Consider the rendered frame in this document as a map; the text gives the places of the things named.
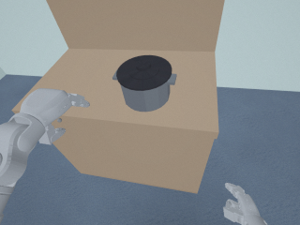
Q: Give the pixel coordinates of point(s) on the knob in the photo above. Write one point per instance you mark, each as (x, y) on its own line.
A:
(143, 65)

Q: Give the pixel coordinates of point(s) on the table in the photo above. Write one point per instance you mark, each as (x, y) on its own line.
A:
(165, 148)

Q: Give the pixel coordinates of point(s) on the right robot forearm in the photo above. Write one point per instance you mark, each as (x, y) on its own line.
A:
(253, 220)

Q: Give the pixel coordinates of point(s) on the robot right hand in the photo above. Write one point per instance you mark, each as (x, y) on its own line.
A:
(236, 211)

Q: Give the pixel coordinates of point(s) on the robot left hand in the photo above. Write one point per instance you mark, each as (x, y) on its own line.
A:
(47, 105)

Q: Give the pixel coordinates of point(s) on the lid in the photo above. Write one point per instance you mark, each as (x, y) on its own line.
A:
(133, 79)

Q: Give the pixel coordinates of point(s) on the left robot forearm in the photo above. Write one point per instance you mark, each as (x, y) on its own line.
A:
(18, 137)

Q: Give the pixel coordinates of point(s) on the pot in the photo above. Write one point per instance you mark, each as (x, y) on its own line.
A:
(147, 100)

